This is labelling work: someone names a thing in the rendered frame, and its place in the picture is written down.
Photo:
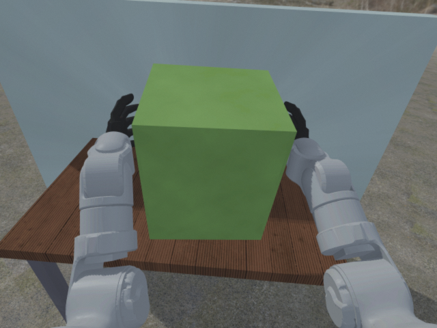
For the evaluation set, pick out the robot right hand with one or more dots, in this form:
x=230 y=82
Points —
x=298 y=120

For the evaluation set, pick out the right robot forearm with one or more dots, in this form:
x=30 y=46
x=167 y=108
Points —
x=343 y=229

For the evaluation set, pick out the table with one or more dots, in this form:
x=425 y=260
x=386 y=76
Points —
x=288 y=251

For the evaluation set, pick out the robot left upper arm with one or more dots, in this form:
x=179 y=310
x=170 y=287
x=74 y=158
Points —
x=114 y=297

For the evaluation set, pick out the robot left hand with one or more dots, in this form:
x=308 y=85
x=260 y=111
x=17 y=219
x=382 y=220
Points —
x=119 y=121

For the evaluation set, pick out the carton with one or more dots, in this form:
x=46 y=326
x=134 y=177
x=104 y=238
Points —
x=212 y=145

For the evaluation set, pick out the robot right upper arm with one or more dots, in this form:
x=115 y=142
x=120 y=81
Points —
x=369 y=294

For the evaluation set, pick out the left robot forearm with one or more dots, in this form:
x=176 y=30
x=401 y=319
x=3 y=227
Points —
x=105 y=201

